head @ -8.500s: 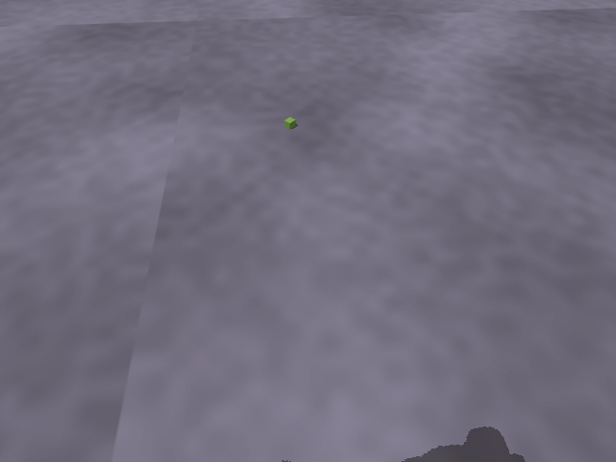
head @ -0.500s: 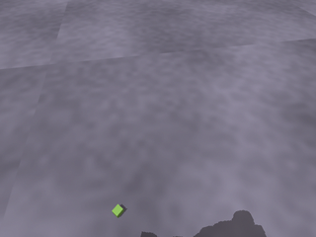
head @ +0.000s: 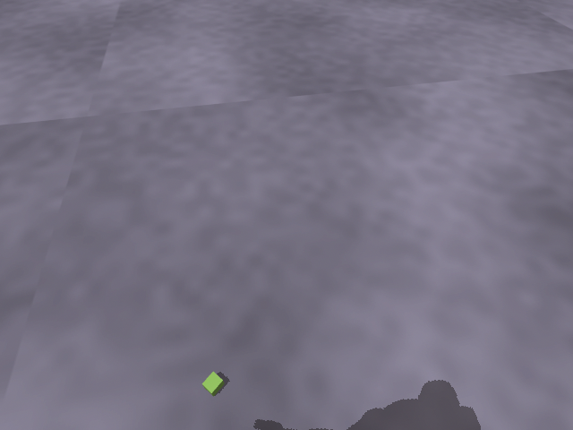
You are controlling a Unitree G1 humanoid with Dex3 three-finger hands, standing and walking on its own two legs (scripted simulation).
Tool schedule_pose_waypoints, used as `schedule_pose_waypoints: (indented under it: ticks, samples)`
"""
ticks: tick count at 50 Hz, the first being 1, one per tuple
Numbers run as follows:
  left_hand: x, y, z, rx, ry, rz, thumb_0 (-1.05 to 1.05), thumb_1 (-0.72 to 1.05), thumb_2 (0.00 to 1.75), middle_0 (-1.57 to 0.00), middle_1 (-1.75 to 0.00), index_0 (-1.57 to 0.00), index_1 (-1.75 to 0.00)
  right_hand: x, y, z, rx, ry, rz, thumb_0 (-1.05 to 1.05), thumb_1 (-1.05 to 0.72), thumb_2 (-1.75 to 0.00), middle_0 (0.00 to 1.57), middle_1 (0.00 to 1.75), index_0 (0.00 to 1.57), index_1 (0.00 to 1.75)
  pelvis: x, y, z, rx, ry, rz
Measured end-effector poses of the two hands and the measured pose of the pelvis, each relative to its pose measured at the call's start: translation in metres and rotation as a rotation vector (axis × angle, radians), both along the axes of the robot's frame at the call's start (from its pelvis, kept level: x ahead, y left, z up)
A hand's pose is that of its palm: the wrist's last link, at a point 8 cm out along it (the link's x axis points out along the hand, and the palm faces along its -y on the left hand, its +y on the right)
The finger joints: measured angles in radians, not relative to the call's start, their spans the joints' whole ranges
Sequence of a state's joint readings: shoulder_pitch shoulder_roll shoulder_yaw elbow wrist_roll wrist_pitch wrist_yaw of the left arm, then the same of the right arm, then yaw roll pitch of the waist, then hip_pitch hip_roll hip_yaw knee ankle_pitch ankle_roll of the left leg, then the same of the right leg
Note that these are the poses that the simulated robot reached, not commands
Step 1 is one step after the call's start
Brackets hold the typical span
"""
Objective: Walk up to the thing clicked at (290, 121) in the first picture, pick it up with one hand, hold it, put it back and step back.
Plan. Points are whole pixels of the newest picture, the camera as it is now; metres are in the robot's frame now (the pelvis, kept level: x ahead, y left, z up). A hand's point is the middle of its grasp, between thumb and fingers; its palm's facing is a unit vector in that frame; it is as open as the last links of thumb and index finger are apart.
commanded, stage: stand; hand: left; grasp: from above
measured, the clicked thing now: (213, 383) +0.38 +0.23 -0.76
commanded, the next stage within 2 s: rise first in 0.76 s
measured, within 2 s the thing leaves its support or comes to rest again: neither
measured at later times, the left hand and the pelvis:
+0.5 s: hand out of the picture +0.07 +0.26 -0.16, palm faces -0.02 -0.94 -0.34, open 7.4 cm; pelvis +0.00 +0.00 +0.00, yaw +0 degrees
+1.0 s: hand out of the picture +0.11 +0.25 -0.16, palm faces +0.04 -0.94 -0.33, open 7.6 cm; pelvis -0.01 +0.00 -0.01, yaw +1 degrees
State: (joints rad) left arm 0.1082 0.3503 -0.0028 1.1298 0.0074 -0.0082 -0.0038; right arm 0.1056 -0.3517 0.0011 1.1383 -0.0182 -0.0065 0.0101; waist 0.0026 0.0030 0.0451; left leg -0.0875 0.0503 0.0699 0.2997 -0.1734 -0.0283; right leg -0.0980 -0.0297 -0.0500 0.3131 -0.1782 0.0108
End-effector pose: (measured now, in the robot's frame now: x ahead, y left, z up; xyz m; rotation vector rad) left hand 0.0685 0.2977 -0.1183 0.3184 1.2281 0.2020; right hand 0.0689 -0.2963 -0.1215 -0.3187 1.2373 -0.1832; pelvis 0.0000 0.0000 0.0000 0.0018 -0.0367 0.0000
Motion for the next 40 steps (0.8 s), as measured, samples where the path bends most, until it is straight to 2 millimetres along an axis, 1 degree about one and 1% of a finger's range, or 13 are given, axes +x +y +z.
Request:
schedule_pose_waypoints:
  ticks: [23, 40]
  samples:
    - [-0.0033, 0.0016, -0.0011, -0.001, 0.011, 0.004, 0.00, 0.90, 0.90, -0.20, -0.30, -0.20, -0.30, 0.0026, 0.0019, 0.0003, 0.000, 0.001, 0.002, 0.00, -0.91, -0.90, 0.21, 0.30, 0.20, 0.30, 0.0016, 0.0017, 0.0000, 0.000, 0.002, 0.003]
    - [-0.0001, 0.0024, -0.0001, 0.000, 0.002, 0.001, 0.00, 0.90, 0.90, -0.20, -0.30, -0.20, -0.30, 0.0027, 0.0026, 0.0002, -0.001, -0.002, 0.002, 0.00, -0.91, -0.90, 0.21, 0.30, 0.20, 0.30, 0.0020, 0.0027, 0.0000, 0.000, 0.000, 0.003]
